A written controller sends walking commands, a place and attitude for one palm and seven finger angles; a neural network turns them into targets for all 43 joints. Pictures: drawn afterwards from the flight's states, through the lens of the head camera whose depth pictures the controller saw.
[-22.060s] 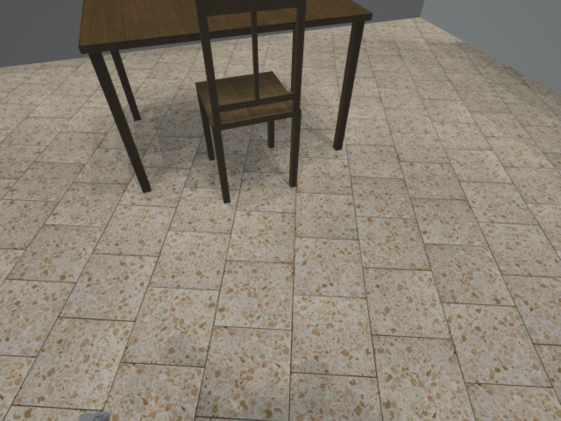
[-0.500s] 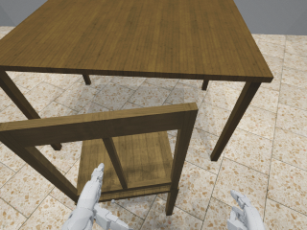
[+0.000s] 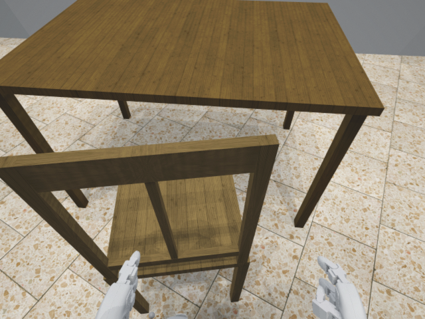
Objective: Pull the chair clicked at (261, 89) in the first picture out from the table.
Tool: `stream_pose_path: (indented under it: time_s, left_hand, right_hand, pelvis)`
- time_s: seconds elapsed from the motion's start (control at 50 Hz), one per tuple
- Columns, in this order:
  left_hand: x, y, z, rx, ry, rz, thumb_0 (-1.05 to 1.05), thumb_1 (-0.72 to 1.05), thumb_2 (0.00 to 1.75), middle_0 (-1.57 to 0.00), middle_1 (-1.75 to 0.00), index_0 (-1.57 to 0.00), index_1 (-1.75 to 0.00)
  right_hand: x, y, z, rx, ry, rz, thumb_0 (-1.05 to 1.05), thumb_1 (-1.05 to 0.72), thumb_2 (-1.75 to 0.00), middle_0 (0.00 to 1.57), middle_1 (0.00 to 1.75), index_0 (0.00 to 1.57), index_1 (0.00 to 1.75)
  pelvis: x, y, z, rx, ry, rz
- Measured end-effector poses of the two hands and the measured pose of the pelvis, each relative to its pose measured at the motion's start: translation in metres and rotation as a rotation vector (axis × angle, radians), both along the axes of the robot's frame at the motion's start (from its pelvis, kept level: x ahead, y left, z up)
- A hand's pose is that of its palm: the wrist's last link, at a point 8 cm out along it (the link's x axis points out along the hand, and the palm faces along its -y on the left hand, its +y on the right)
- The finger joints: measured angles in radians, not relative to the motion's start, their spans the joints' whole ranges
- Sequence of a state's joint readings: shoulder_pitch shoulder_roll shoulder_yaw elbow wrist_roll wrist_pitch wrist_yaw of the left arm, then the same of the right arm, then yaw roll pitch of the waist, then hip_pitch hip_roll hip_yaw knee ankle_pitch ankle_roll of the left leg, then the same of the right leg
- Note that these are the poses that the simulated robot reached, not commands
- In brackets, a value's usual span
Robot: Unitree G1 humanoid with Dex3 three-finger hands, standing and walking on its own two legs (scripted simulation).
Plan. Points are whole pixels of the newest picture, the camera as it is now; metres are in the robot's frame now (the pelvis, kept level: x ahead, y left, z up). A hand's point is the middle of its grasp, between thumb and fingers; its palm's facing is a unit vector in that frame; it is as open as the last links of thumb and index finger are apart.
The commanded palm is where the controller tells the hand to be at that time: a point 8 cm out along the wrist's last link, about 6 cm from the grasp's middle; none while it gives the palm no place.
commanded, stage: draw the hand back to the body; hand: left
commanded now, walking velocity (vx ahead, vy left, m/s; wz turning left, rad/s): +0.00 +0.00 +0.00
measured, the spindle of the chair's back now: (165, 225) +0.31 +0.11 +0.00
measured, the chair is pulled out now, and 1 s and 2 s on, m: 0.19 0.18 0.18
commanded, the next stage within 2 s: step back with the hand held close in 1.54 s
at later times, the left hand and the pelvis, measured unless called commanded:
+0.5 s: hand (97, 285) +0.17 +0.17 +0.10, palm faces +0.00 -0.99 -0.15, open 17.3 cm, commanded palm +0.14 +0.23 +0.12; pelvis -0.01 +0.00 +0.00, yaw +0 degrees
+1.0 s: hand (24, 250) +0.19 +0.24 +0.16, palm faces +0.32 -0.83 -0.46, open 10.8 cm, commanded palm +0.16 +0.29 +0.21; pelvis +0.03 +0.01 +0.05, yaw +0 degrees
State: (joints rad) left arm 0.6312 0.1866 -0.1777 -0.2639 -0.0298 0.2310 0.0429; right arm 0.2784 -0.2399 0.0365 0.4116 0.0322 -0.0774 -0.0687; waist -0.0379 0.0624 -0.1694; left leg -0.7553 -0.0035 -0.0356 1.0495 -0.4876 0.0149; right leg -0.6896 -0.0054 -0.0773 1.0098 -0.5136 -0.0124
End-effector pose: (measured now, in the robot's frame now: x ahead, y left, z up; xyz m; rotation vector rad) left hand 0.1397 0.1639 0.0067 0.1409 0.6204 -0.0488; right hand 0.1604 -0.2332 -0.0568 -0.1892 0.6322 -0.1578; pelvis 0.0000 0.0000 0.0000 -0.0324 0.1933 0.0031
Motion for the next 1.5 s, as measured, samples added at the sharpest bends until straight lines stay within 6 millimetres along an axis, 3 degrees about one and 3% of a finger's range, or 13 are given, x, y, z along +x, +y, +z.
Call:
stream_pose_path:
  time_s: [0.1, 0.22, 0.34, 0.48, 0.52, 0.62, 0.9, 1.06, 1.22, 1.38, 1.5]
  left_hand:
    - [0.009, 0.008, 0.025, -0.117, -0.271, 0.036, -0.01, -0.54, 0.2, 0.0, 0.0, -0.01, 0.0]
    - [0.016, 0.021, 0.057, -0.106, -0.593, -0.016, -0.01, -0.55, 0.2, 0.0, 0.0, 0.0, 0.0]
    - [0.011, 0.028, 0.064, -0.082, -0.515, -0.053, -0.01, -0.55, 0.2, 0.0, 0.0, 0.0, 0.0]
    - [0.006, 0.052, 0.1, -0.039, -0.567, 0.001, -0.01, -0.52, 0.21, -0.01, -0.01, -0.01, -0.01]
    - [0.006, 0.059, 0.108, 0.057, -0.551, 0.025, -0.01, -0.49, 0.23, -0.01, -0.01, -0.01, -0.02]
    - [0.004, 0.076, 0.12, 0.228, -0.472, 0.147, -0.01, -0.36, 0.29, -0.03, -0.04, -0.03, -0.04]
    - [0.009, 0.105, 0.152, 0.368, -0.414, 0.222, 0.0, 0.12, 0.52, -0.1, -0.14, -0.25, -0.22]
    - [0.02, 0.124, 0.197, 0.45, -0.562, 0.311, 0.01, 0.41, 0.66, -0.14, -0.2, -0.29, -0.28]
    - [0.036, 0.134, 0.251, 0.509, -0.808, 0.361, 0.01, 0.69, 0.8, -0.18, -0.26, -0.23, -0.29]
    - [0.046, 0.124, 0.232, 0.446, -0.744, 0.31, 0.01, 0.84, 0.87, -0.19, -0.29, -0.21, -0.3]
    - [0.041, 0.12, 0.236, 0.457, -0.754, 0.284, 0.02, 0.87, 0.89, -0.21, -0.3, -0.21, -0.3]
  right_hand:
    - [-0.003, -0.002, -0.007, -0.005, -0.028, 0.003, 0.02, -0.9, -0.89, 0.2, 0.29, 0.21, 0.3]
    - [-0.004, -0.001, -0.025, 0.033, -0.031, 0.011, 0.02, -0.9, -0.9, 0.2, 0.29, 0.21, 0.3]
    - [-0.003, 0.007, -0.025, 0.075, -0.024, -0.012, 0.02, -0.9, -0.9, 0.2, 0.29, 0.2, 0.3]
    - [0.002, 0.01, -0.004, 0.068, -0.067, -0.005, 0.02, -0.9, -0.9, 0.2, 0.29, 0.21, 0.3]
    - [0.005, 0.009, 0.002, 0.052, -0.056, -0.007, 0.02, -0.9, -0.9, 0.2, 0.29, 0.21, 0.3]
    - [0.013, 0.009, 0.015, 0.028, -0.025, -0.018, 0.02, -0.9, -0.9, 0.2, 0.29, 0.2, 0.3]
    - [0.046, 0.026, 0.036, 0.018, -0.031, 0.058, 0.02, -0.9, -0.9, 0.2, 0.29, 0.2, 0.3]
    - [0.061, 0.033, 0.041, 0.037, -0.042, 0.109, 0.02, -0.9, -0.89, 0.2, 0.3, 0.21, 0.3]
    - [0.065, 0.025, 0.045, 0.047, -0.035, 0.105, 0.02, -0.9, -0.89, 0.2, 0.3, 0.21, 0.3]
    - [0.05, 0.004, 0.045, 0.037, 0.008, 0.042, 0.02, -0.9, -0.89, 0.2, 0.29, 0.21, 0.3]
    - [0.038, -0.005, 0.043, 0.016, 0.034, 0.014, 0.02, -0.9, -0.9, 0.2, 0.29, 0.2, 0.3]
  pelvis:
    - [-0.004, -0.002, -0.009, -0.007, 0.017, -0.001]
    - [-0.012, -0.002, -0.022, -0.011, 0.034, -0.009]
    - [-0.014, -0.001, -0.017, -0.008, 0.003, -0.013]
    - [-0.008, 0.0, 0.001, -0.013, -0.036, -0.001]
    - [-0.006, 0.0, 0.007, -0.01, -0.054, -0.01]
    - [0.001, 0.003, 0.022, -0.003, -0.1, -0.016]
    - [0.024, 0.008, 0.049, 0.009, -0.195, -0.012]
    - [0.032, 0.006, 0.057, 0.017, -0.226, -0.011]
    - [0.035, 0.002, 0.063, 0.02, -0.245, -0.02]
    - [0.033, -0.001, 0.065, 0.019, -0.245, -0.038]
    - [0.032, -0.002, 0.066, 0.016, -0.254, -0.04]
